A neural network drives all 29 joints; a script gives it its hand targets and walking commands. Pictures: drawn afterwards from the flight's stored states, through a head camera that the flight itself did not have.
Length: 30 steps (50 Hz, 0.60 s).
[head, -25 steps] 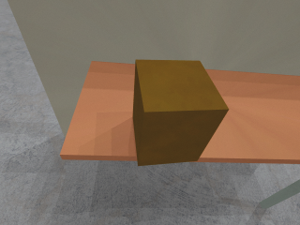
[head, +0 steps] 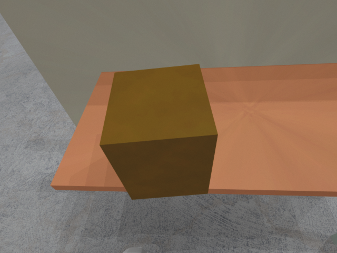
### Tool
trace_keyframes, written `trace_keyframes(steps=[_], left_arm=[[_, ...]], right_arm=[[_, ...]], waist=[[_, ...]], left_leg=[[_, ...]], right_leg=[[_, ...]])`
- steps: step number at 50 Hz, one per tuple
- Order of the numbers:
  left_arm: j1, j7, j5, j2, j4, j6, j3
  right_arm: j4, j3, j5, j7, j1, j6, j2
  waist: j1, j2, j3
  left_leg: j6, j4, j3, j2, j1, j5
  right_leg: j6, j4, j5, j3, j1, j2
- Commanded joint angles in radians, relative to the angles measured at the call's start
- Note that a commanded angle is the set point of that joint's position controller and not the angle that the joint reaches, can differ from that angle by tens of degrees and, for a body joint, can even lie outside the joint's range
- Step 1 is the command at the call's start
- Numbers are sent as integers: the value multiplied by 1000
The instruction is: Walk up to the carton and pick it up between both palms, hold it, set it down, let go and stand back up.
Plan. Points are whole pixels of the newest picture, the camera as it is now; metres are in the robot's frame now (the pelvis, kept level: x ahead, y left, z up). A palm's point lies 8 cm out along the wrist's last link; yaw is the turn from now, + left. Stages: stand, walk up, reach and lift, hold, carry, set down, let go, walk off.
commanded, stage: walk up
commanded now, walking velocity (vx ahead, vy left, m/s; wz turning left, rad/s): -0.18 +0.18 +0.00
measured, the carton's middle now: (163, 136) +0.39 +0.01 +0.07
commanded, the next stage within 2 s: none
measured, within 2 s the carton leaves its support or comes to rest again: neither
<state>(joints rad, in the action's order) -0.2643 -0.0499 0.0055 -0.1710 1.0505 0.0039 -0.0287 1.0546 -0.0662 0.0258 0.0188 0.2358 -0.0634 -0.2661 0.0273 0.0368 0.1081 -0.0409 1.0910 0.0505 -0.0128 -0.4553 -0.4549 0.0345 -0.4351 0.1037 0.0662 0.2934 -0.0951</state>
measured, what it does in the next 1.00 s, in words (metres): steps on the spot: left foot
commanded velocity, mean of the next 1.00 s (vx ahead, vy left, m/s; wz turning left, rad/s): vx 0.04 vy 0.02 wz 0.00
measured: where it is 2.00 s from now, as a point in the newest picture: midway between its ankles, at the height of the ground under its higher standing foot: outside the picture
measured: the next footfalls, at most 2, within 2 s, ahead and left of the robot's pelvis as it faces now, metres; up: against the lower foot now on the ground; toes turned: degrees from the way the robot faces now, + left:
left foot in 0.36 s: -0.08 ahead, +0.18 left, +0.00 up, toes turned +3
right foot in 1.08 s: +0.15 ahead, -0.07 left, +0.00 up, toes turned -6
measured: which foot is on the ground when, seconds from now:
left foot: up 0.00-0.34, down 0.36-1.00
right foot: down 0.00-0.34, up 0.36-1.00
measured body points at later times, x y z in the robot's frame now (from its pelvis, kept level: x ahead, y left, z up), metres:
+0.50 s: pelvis -0.07 +0.10 +0.01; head -0.08 +0.15 +0.46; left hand -0.05 +0.35 -0.17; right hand -0.11 -0.16 -0.11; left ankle -0.12 +0.18 -0.75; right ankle +0.01 -0.09 -0.68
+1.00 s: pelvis -0.01 +0.07 +0.00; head +0.02 +0.09 +0.45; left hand +0.10 +0.30 -0.16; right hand -0.16 -0.13 -0.13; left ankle -0.12 +0.18 -0.75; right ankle +0.08 -0.08 -0.71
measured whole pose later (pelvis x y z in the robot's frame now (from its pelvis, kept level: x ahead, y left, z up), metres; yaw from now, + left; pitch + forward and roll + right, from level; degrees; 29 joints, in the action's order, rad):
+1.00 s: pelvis -0.01 +0.07 +0.00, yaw +0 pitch +1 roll -2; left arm -0.10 0.01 0.01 -0.21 1.05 0.02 -0.05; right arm 1.18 0.02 0.02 0.03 0.54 0.06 -0.10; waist -0.07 -0.03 0.04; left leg 0.00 0.32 -0.04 0.05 0.01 -0.34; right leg -0.06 -0.74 0.20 0.07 0.51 -0.06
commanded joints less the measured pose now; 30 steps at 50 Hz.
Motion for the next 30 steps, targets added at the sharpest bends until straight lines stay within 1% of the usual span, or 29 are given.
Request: trace_keyframes(steps=[1,3,4,6,8,10,11,12,13,14,15,16,17,18,19,20,21,22,23,24,25,26,27,28,29,30], left_arm=[[1,-10,16,-213,-72,16,-45],[8,-9,19,-236,-86,20,-52],[6,-8,19,-235,-90,20,-53],[7,-2,20,-244,-101,22,-56],[5,2,22,-251,-106,26,-61],[18,1,27,-276,-114,33,-74],[30,1,31,-287,-118,38,-82],[29,1,32,-293,-122,44,-88],[24,1,31,-296,-122,49,-93],[19,2,26,-292,-123,52,-93],[-13,7,18,-263,-118,54,-87],[-94,19,7,-186,-90,59,-65],[-120,22,-2,-99,-92,68,-39],[-70,20,3,-123,-104,82,-49],[-30,24,4,-155,-117,90,-67],[-4,35,-10,-150,-114,84,-65],[-19,49,-16,-154,-94,78,-68],[-84,61,-13,-143,-53,72,-64],[-150,62,-10,-133,-21,66,-58],[-182,56,-8,-124,9,63,-54],[-170,51,-4,-118,20,61,-50],[-128,48,-1,-116,17,58,-46],[-74,46,2,-113,4,55,-42],[-40,44,7,-110,-3,51,-38],[-29,42,11,-114,-4,47,-36],[11,47,9,-147,-19,40,-51]], right_arm=[[-54,-15,7,-34,108,-42,-39],[-78,-17,7,-43,78,-42,-54],[-87,-16,9,-45,63,-40,-56],[-102,-12,12,-46,46,-35,-60],[-107,-8,11,-45,52,-32,-65],[-102,-5,4,-46,100,-31,-71],[-99,-2,-3,-47,124,-32,-73],[-96,-1,-7,-46,144,-32,-78],[-85,-1,-11,-43,177,-30,-83],[-61,1,-14,-38,234,-24,-75],[-39,5,-13,-30,274,-13,-68],[-36,17,-8,-26,258,8,-60],[-59,17,3,-27,233,27,-104],[-84,23,-3,-24,170,35,-122],[-87,26,-1,-20,126,44,-131],[-77,34,-2,-19,73,56,-102],[-76,52,-6,-16,21,68,-54],[-79,53,-4,-9,-30,75,-38],[-86,46,-8,-3,-44,84,-54],[-87,45,-17,0,-10,93,-65],[-67,53,-27,-1,60,101,-48],[-40,63,-31,-4,137,107,-19],[-16,72,-31,-1,192,109,5],[4,77,-30,7,225,109,14],[15,74,-24,13,258,112,-5],[20,42,-11,11,342,117,-82]], waist=[[-35,-259,-61],[-32,-275,-81],[-28,-277,-94],[-21,-286,-119],[-14,-306,-152],[-20,-356,-183],[-23,-383,-181],[-17,-395,-178],[-19,-385,-172],[-37,-332,-164],[-45,-209,-145],[-33,50,-106],[-56,345,-40],[-40,289,80],[-31,271,127],[-15,265,160],[15,216,154],[66,193,99],[93,189,34],[79,169,-20],[46,156,-56],[8,148,-70],[-21,146,-73],[-37,147,-73],[-59,157,-89],[-118,174,-123]], left_leg=[[-26,161,38,-14,-31,115],[-37,174,36,-21,-67,125],[-40,155,32,-22,-77,127],[-47,73,6,-15,-61,115],[-50,-56,-35,-8,-7,74],[-36,-212,-66,10,105,16],[-22,-297,-74,25,152,-12],[-7,-385,-82,33,198,-39],[10,-483,-86,39,248,-43],[36,-629,-87,37,339,21],[54,-746,-46,42,394,70],[64,-884,77,117,364,30],[88,-1008,393,352,313,-317],[61,-1060,390,398,94,-404],[83,-1099,377,396,-37,-358],[61,-1110,302,335,-71,-264],[11,-1077,178,236,-53,-97],[-21,-1026,64,163,34,71],[-39,-983,1,143,162,192],[-49,-958,-16,149,253,236],[-53,-951,0,155,287,223],[-48,-945,34,170,310,210],[-32,-927,60,186,342,259],[-18,-894,68,200,398,384],[2,-873,92,232,493,408],[33,-931,211,315,657,42]], right_leg=[[60,206,178,-204,98,-224],[61,212,219,-207,64,-219],[58,214,234,-209,42,-212],[55,222,260,-202,19,-202],[52,236,287,-203,-3,-198],[43,272,315,-197,16,-209],[43,285,307,-199,22,-219],[43,298,289,-214,22,-228],[37,301,273,-227,25,-236],[15,273,282,-215,65,-217],[-11,172,320,-174,115,-161],[-28,-22,372,-74,176,-37],[-48,-201,483,-5,385,71],[-44,-289,386,-86,346,86],[-33,-332,305,-159,300,87],[-19,-352,256,-181,261,85],[-10,-383,185,-195,203,103],[-9,-421,144,-178,171,131],[-15,-453,131,-149,196,149],[-25,-472,117,-122,210,156],[-33,-465,103,-117,188,144],[-39,-445,97,-117,178,130],[-48,-425,100,-113,186,113],[-57,-407,109,-109,215,102],[-68,-408,129,-98,276,94],[-88,-492,157,-55,437,86]])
